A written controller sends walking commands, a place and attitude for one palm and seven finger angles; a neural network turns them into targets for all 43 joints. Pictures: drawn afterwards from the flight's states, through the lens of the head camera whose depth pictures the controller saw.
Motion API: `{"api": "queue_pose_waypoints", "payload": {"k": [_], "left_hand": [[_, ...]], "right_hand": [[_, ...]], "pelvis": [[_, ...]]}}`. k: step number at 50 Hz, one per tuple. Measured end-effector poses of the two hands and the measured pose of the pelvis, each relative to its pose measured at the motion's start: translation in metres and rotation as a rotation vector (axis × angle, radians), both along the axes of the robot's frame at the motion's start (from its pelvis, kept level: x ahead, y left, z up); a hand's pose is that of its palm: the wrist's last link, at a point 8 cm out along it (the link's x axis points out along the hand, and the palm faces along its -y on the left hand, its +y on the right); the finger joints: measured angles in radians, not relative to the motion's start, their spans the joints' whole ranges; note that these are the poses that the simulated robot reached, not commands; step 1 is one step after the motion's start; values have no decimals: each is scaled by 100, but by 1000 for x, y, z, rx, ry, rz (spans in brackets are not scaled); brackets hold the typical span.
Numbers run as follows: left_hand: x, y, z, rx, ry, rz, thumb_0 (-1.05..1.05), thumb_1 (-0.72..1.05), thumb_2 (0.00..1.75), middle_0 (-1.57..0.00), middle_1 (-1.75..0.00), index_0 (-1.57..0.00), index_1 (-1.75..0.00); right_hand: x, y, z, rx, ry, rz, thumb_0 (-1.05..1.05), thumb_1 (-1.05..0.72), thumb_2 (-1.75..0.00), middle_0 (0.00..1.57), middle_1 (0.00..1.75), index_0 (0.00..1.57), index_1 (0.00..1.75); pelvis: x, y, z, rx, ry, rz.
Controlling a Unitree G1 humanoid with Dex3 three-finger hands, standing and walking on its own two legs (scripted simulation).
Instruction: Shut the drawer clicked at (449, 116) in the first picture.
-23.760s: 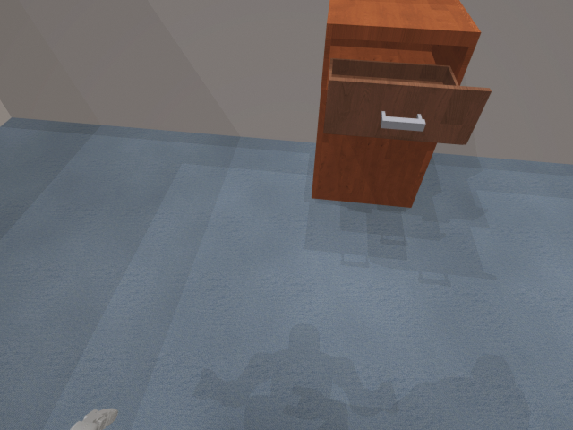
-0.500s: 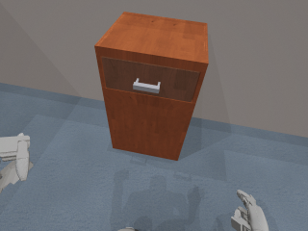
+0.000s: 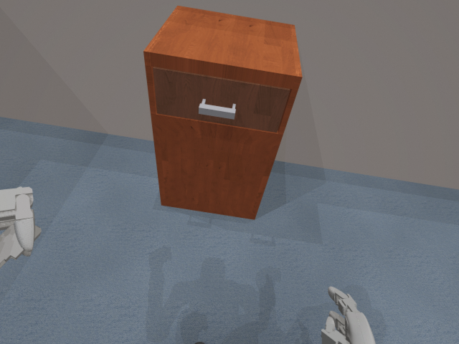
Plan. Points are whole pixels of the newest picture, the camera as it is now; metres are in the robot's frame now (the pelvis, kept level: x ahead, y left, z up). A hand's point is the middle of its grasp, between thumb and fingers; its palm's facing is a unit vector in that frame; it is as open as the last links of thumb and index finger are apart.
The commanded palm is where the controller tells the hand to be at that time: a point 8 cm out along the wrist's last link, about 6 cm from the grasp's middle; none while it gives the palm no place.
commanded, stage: stop stepping back and stand still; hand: left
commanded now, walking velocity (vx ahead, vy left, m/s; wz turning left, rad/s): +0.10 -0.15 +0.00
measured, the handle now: (218, 107) +0.85 +0.07 -0.08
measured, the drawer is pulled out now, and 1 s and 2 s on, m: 0.00 0.00 0.00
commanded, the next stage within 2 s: let the arm hang, fingers relaxed in 0.94 s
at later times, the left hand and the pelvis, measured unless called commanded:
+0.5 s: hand out of the picture +0.07 +0.27 +0.18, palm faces +0.35 -0.88 -0.33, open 3.3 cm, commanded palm +0.01 +0.32 +0.18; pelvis -0.13 +0.04 +0.00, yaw -1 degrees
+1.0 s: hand out of the picture +0.03 +0.25 +0.18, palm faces +0.36 -0.78 -0.52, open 3.3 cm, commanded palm -0.04 +0.30 +0.18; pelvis -0.16 +0.02 -0.01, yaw +2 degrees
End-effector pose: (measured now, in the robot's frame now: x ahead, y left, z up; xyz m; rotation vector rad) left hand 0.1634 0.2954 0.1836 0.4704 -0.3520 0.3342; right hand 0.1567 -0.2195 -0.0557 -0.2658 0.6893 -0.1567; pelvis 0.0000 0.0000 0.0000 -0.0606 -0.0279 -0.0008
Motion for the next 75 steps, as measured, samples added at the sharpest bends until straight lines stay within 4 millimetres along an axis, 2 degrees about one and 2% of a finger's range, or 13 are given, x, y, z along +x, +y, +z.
{"api": "queue_pose_waypoints", "payload": {"k": [6, 11, 20, 28, 34, 40, 45, 52, 54, 58, 65, 69, 75], "left_hand": [[-38, -7, 2, -9, 120, -62, 2, 89, 90, -140, -160, -140, -160], [-91, -14, 11, 80, 50, -136, 2, 89, 90, -140, -160, -140, -160], [-107, 45, -5, -36, -184, 31, 1, 89, 90, -141, -160, -141, -160], [-149, 8, 24, 26, -29, -111, 2, 89, 90, -140, -160, -141, -160], [-184, 15, 27, 157, 5, 0, 1, 89, 90, -141, -160, -141, -160], [-188, 38, 6, 29, 14, 125, 1, 89, 90, -141, -160, -141, -160], [-173, 21, -4, 10, 19, 53, 2, 89, 90, -141, -160, -141, -160], [-174, -13, 24, 205, 52, -14, 2, 89, 90, -140, -160, -141, -160], [-168, -9, 2, 195, 160, 2, 1, 89, 90, -140, -160, -141, -160], [-162, 14, -114, -92, 611, 173, 0, 89, 90, -136, -156, -137, -156], [-246, -42, -285, -454, 1316, 191, 1, 91, 90, -116, -138, -117, -137], [-288, -36, -314, -522, 1464, 251, 2, 90, 90, -102, -129, -103, -121], [-329, -33, -314, -567, 1606, 300, 2, 90, 90, -79, -101, -80, -97]], "right_hand": [[-40, 8, 23, 11, -31, 3, 1, -90, -90, 20, 30, 20, 30], [-65, 0, 6, -40, -24, 1, 1, -90, -90, 20, 30, 20, 30], [-125, 20, -15, -54, -24, -56, 1, -91, -90, 20, 29, 20, 30], [-184, 55, -8, 86, 84, -27, 1, -90, -90, 20, 30, 20, 30], [-182, 39, -40, 72, 140, 26, 1, -90, -90, 21, 30, 20, 30], [-174, 21, -28, 19, 80, -30, 1, -90, -90, 20, 30, 20, 30], [-162, 21, -22, 18, -21, -31, 1, -91, -90, 20, 29, 20, 30], [-162, 21, -37, 122, 11, 7, 1, -90, -90, 20, 29, 20, 30], [-162, 18, -50, 140, 81, 38, 1, -90, -90, 20, 29, 20, 30], [-170, 13, -72, 171, 241, 72, 1, -91, -90, 20, 29, 20, 30], [-203, 10, -71, 135, 373, 15, 1, -91, -90, 20, 29, 20, 30], [-233, 9, -72, 78, 485, -1, 1, -91, -90, 20, 29, 19, 30], [-269, 13, -74, 70, 621, -34, 1, -91, -90, 20, 29, 19, 30]], "pelvis": [[-31, 9, 15, -13, 0, -13], [-66, 19, -9, 9, -20, -25], [-107, 43, -27, 14, -54, -18], [-131, 37, 9, -13, -15, -7], [-158, 32, -10, 31, 31, 27], [-156, 38, -7, 71, 32, 13], [-163, 39, -11, 97, -1, 19], [-161, 16, -14, 82, 8, 31], [-159, 15, -12, 82, 20, 64], [-152, 15, -5, 108, 35, 99], [-151, 16, -2, 91, 3, 73], [-152, 15, -3, 53, -2, 69], [-149, 22, 6, 47, 14, 66]]}}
